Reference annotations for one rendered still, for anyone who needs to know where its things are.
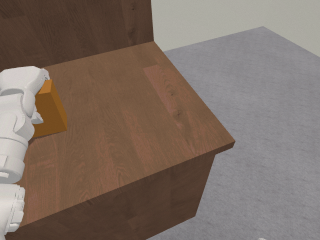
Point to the table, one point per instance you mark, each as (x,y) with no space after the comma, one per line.
(140,142)

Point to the sponge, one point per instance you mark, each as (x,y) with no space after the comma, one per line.
(51,110)

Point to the left robot forearm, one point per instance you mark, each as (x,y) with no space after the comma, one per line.
(16,111)

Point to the robot left upper arm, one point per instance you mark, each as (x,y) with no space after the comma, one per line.
(11,208)

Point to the robot left hand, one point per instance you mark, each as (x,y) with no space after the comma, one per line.
(29,77)

